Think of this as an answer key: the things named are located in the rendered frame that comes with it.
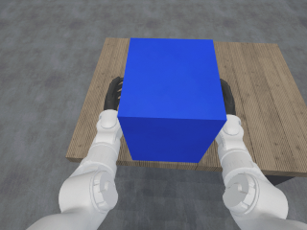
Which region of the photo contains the robot left hand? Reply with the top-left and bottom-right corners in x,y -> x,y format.
104,76 -> 124,111

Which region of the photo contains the table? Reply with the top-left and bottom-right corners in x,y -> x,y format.
65,37 -> 307,186

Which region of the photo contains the right robot forearm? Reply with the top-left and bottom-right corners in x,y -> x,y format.
215,114 -> 274,187

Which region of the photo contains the left robot forearm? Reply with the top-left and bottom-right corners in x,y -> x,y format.
59,109 -> 123,207

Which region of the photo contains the carton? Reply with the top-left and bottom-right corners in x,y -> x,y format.
117,37 -> 227,163

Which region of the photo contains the right robot upper arm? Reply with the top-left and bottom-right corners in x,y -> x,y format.
223,172 -> 307,230

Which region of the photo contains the left robot upper arm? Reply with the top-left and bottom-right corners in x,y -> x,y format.
26,170 -> 118,230

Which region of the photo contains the robot right hand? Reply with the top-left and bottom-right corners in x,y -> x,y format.
220,79 -> 236,116

